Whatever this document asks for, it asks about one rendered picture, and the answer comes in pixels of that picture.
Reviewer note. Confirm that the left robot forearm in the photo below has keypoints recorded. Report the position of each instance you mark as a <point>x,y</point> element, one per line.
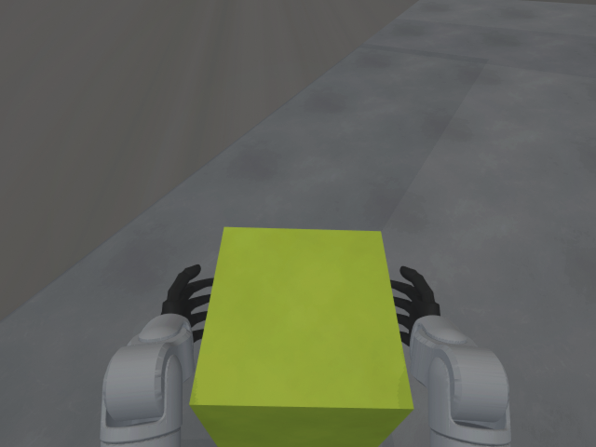
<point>142,389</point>

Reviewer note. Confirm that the right robot forearm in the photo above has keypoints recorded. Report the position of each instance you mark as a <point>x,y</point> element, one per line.
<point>468,392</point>

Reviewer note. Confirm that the robot right hand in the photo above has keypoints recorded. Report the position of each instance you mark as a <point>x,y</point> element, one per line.
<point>422,304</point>

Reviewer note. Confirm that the robot left hand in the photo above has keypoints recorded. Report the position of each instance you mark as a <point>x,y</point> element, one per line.
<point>178,301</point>

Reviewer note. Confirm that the carton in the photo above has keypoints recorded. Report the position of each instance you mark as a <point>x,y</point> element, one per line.
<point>301,345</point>

